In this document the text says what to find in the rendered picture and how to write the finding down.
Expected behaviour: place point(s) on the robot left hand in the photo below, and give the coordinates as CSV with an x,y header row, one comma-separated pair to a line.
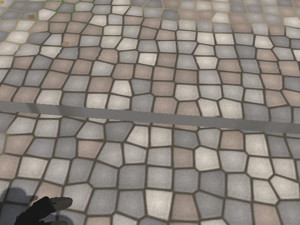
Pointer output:
x,y
42,208

